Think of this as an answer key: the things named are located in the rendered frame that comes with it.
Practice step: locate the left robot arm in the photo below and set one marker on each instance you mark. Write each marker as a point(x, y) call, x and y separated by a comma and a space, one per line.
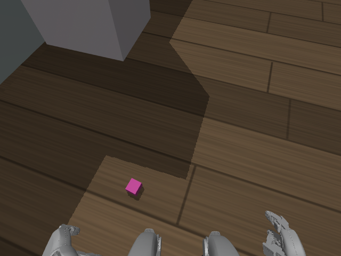
point(64, 250)

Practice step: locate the small box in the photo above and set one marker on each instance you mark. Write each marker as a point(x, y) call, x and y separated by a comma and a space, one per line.
point(134, 187)

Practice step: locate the right robot hand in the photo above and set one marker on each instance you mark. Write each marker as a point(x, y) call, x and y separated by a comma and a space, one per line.
point(285, 244)

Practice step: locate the left robot hand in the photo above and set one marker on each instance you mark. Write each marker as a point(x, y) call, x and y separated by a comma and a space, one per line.
point(62, 236)

